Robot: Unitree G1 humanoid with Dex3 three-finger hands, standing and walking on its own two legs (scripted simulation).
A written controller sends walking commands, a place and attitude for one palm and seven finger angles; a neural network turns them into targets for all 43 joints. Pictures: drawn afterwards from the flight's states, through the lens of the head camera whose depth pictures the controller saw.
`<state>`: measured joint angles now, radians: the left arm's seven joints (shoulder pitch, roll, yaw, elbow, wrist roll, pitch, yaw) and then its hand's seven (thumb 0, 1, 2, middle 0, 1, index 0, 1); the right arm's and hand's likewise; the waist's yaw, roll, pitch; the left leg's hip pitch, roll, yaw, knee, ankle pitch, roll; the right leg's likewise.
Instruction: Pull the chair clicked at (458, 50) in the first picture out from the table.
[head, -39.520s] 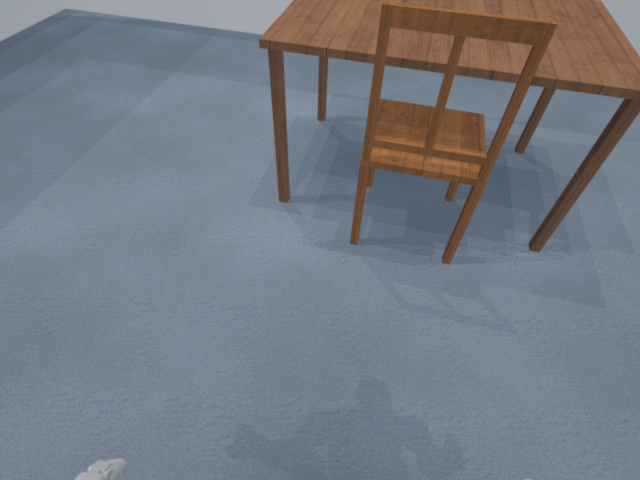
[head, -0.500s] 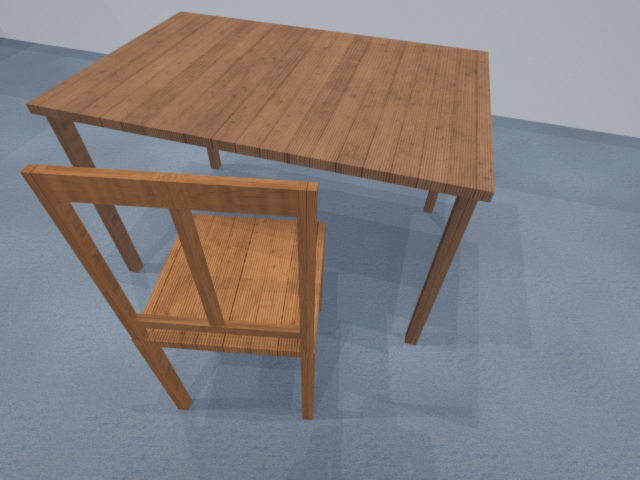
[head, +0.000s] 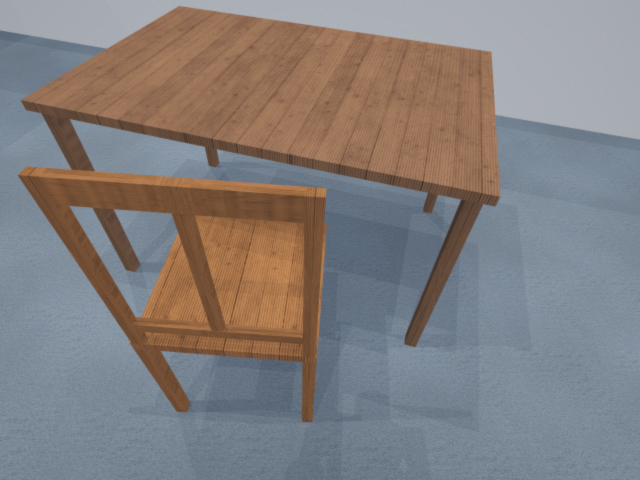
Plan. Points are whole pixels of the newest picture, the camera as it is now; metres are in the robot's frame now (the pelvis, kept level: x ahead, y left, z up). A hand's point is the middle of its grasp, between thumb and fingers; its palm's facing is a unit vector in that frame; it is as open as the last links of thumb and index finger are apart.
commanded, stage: look again from close up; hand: left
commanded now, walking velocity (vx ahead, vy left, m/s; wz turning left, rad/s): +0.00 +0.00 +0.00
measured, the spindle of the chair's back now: (203, 279) +0.45 +0.23 -0.08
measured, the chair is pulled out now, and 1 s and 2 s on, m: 0.22 0.22 0.22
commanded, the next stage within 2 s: none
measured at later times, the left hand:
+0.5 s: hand out of the picture -0.02 +0.18 -0.18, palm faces +0.02 -0.99 -0.16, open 7.3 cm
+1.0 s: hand out of the picture -0.03 +0.18 -0.18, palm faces +0.02 -0.99 -0.16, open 7.3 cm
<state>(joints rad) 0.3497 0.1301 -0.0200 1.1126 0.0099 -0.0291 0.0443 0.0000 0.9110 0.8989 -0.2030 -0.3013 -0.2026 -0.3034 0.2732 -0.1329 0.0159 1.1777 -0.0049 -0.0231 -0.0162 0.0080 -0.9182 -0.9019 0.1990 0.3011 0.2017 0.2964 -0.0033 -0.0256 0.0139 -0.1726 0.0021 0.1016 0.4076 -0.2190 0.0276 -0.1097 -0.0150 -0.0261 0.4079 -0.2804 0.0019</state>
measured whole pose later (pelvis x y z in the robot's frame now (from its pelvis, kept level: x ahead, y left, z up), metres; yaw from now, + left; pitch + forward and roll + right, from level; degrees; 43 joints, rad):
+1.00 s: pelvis +0.00 +0.03 +0.00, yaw -1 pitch -1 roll +1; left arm 0.37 0.12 -0.01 1.13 0.01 -0.02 0.05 0.00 0.91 0.90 -0.20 -0.30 -0.20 -0.30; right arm 0.31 -0.12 0.01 1.17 -0.01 -0.03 -0.02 0.00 -0.91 -0.90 0.20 0.30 0.20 0.30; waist -0.01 -0.02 0.01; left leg -0.14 -0.04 0.12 0.37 -0.21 0.07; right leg -0.10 -0.06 0.00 0.40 -0.28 0.04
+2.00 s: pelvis +0.00 +0.00 +0.00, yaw -1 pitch -1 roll +1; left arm 0.38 0.10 -0.02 1.12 0.01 -0.03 0.04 0.00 0.91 0.90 -0.20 -0.30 -0.20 -0.30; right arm 0.31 -0.11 0.01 1.17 0.00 -0.03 -0.02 0.00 -0.91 -0.90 0.20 0.30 0.20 0.30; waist 0.00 -0.01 0.01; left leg -0.16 0.00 0.11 0.37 -0.20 0.02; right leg -0.12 -0.02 -0.01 0.41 -0.28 0.00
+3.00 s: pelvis +0.01 -0.04 +0.00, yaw +0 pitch -1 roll +1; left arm 0.40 0.10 -0.02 1.12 0.01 -0.04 0.05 0.00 0.91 0.90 -0.20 -0.30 -0.20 -0.30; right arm 0.31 -0.11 0.01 1.18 0.00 -0.02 -0.03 0.01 -0.91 -0.90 0.20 0.30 0.20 0.30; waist 0.00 0.00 0.00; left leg -0.15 0.04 0.09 0.38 -0.21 -0.03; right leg -0.10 0.03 -0.04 0.41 -0.29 -0.05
